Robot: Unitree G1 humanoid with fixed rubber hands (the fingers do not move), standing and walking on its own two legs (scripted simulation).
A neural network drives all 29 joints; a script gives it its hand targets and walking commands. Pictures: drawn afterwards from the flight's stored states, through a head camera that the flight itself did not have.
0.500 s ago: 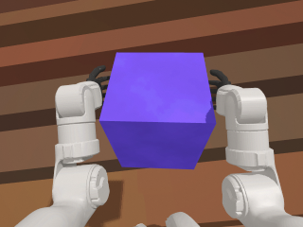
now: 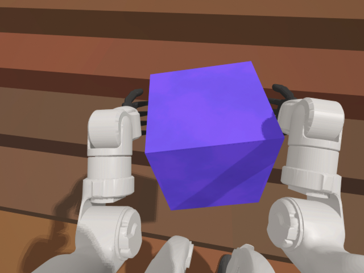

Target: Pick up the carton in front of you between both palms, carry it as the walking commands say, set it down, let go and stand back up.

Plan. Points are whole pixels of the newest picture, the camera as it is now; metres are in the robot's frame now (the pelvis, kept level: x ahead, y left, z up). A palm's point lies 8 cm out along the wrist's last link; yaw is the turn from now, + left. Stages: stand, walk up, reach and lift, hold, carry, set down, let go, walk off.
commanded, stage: carry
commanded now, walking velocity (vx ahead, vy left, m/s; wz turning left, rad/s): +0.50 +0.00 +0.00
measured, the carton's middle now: (207, 142) +0.38 +0.04 +0.04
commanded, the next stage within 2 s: none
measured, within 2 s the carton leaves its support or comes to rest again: neither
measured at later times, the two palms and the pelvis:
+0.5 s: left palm out of the picture +0.71 +0.14 +0.31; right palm out of the picture +0.66 -0.16 +0.30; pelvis +0.31 +0.04 +0.13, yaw +0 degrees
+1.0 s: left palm out of the picture +0.96 +0.15 +0.43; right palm out of the picture +0.99 -0.15 +0.44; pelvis +0.60 -0.04 +0.27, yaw +0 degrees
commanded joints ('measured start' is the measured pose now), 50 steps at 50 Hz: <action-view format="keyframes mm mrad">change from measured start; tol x64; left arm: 1 -1002 -1185 -626 -324 -546 -15 -292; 50 -941 -1213 -544 -3 -498 22 -290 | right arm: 1 -767 976 542 -209 314 -61 149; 50 -715 975 449 60 338 -24 223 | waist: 1 -76 -181 -736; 50 -29 -274 -959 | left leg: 1 -264 57 -23 79 -50 46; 11 -1013 109 96 436 -440 71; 20 334 -98 419 -744 -78 90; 23 830 337 -689 -1322 614 374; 42 554 203 61 -1719 23 136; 46 654 206 306 -1253 1523 88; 50 92 -91 -82 83 -47 -58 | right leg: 1 813 -255 607 -417 118 -146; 14 751 -193 294 -718 106 -131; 20 695 -188 -37 -271 1773 -72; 23 116 164 259 893 106 90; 37 -985 -62 259 1323 -334 -63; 47 365 146 -120 -64 115 -54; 50 838 -284 977 -450 542 -347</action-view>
